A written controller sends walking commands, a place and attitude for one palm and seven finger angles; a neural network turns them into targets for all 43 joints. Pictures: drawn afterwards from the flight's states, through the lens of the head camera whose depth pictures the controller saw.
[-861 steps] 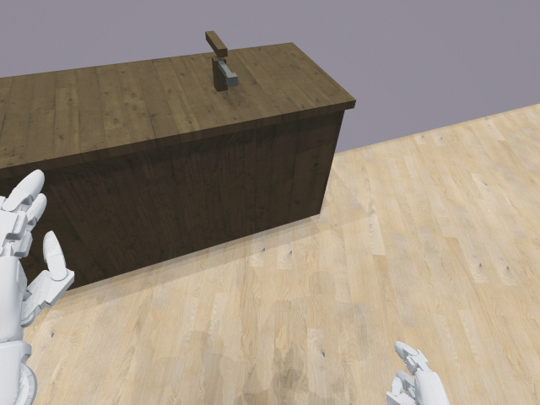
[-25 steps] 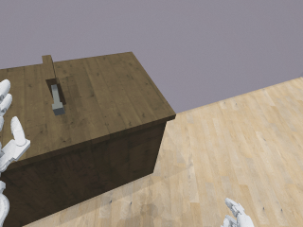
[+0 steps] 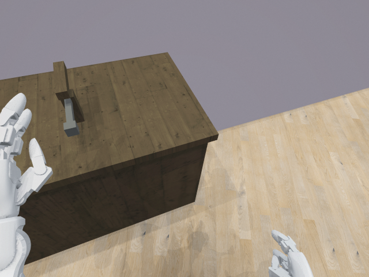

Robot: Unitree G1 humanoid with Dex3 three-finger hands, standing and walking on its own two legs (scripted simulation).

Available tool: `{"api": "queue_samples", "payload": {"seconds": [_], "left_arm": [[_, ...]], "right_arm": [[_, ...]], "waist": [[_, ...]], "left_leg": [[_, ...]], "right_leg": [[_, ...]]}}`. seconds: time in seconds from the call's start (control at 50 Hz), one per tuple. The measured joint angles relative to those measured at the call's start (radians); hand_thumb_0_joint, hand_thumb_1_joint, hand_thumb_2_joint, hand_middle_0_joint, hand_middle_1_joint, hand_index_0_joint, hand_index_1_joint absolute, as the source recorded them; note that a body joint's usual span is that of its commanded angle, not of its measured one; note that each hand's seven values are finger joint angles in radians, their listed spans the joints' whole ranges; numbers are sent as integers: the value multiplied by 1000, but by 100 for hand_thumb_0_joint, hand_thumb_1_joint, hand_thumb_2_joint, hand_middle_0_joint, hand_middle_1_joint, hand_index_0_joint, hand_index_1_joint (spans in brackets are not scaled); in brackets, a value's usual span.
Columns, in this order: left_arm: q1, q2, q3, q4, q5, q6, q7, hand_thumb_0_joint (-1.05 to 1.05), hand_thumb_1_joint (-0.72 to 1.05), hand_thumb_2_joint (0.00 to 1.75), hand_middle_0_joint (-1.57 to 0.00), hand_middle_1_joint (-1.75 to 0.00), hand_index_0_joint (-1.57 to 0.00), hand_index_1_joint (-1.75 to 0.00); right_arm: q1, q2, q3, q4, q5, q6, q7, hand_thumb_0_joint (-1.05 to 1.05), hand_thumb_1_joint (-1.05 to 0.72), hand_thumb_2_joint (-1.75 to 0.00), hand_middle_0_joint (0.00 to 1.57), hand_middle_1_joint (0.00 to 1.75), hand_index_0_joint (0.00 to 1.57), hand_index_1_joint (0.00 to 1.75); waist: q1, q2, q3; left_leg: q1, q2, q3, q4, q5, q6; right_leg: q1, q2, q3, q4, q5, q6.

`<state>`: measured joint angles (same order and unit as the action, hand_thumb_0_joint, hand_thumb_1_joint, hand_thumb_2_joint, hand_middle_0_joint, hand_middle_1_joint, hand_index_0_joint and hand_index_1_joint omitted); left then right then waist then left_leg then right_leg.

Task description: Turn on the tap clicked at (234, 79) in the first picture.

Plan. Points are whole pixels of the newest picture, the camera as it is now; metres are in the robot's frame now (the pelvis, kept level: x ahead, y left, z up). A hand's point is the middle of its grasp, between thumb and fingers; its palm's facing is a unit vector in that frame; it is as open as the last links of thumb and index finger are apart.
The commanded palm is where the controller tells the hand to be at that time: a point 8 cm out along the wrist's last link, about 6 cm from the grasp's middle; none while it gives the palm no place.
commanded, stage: come to a stop and stand still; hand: left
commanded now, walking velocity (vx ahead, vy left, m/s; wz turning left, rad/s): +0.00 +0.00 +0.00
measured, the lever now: (71, 128) +0.42 +0.33 +0.03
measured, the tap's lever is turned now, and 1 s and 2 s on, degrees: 0 0 0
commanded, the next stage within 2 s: look again from close up in 1.04 s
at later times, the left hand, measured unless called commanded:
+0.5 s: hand (22, 163) +0.23 +0.28 +0.17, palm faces +0.40 -0.86 -0.31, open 7.4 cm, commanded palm +0.17 +0.31 +0.18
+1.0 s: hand out of the picture +0.20 +0.31 +0.17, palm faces +0.41 -0.84 -0.34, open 7.4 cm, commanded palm +0.14 +0.34 +0.18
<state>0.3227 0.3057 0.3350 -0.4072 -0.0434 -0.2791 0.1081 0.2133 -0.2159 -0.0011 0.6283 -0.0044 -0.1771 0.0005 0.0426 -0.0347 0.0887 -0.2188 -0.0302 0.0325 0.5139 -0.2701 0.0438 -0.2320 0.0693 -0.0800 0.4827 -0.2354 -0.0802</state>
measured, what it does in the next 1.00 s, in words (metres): shifts its weight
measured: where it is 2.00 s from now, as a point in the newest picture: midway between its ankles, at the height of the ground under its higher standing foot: outside the picture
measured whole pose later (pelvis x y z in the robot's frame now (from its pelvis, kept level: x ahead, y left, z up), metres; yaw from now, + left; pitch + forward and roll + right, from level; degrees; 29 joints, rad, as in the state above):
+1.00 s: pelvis -0.01 +0.06 +0.01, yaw +1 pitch -2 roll -2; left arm 0.40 0.35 0.35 -0.46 -0.03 -0.23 0.11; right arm 0.23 -0.19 0.03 0.60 -0.01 -0.12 -0.03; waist 0.04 -0.03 0.04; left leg -0.17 -0.10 0.04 0.38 -0.19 0.10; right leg -0.18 0.01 -0.06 0.35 -0.14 0.00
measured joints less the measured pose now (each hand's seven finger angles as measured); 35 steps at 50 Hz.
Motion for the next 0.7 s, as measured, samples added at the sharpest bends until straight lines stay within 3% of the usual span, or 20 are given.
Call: {"api": "queue_samples", "payload": {"seconds": [0.08, 0.18, 0.24, 0.38, 0.56, 0.7], "left_arm": [[90, 43, -27, -71, 8, -21, -12, 1, 89, 90, -21, -30, -21, -30], [72, 123, 63, -41, -15, -9, -3, 1, 88, 90, -21, -30, -22, -30], [55, 98, 73, -19, -27, 14, 6, 1, 88, 90, -21, -30, -22, -30], [69, 13, -26, -37, -13, 66, 6, 1, 89, 90, -20, -30, -21, -30], [60, 77, 19, -88, -18, 70, 1, 1, 89, 90, -21, -30, -21, -30], [82, 56, 12, -58, -13, 77, -9, 1, 89, 90, -20, -30, -21, -30]], "right_arm": [[-19, -6, -6, -39, -2, -4, -14, 1, -90, -90, 20, 29, 20, 30], [-42, -3, -5, -56, 9, 16, -23, 1, -90, -90, 20, 29, 20, 30], [-46, -3, 2, -56, 13, 26, -18, 1, -90, -90, 20, 29, 20, 30], [-48, 14, 28, -51, 7, 50, -16, 1, -90, -90, 20, 30, 20, 30], [-43, 45, 52, -65, 1, 65, -23, 1, -90, -90, 21, 30, 21, 30], [-13, 34, 47, -56, 0, 75, -24, 1, -90, -90, 21, 30, 21, 30]], "waist": [[-24, -15, -25], [-20, -5, -40], [-8, 4, -49], [4, 4, -53], [-11, -2, -40], [-10, 6, -51]], "left_leg": [[15, -11, -2, -45, 9, 4], [14, -8, -16, -41, -2, 4], [23, -10, -15, -46, -6, 9], [43, -21, -13, -57, -6, 25], [46, -34, -7, -72, 18, 40], [44, -49, 3, -106, 51, 52]], "right_leg": [[10, -9, 2, -29, 2, 8], [29, -4, -10, -61, 7, 6], [39, -5, -8, -71, 7, 13], [61, -16, -4, -83, 9, 29], [68, -29, 0, -104, 38, 45], [57, -44, 10, -123, 67, 62]]}}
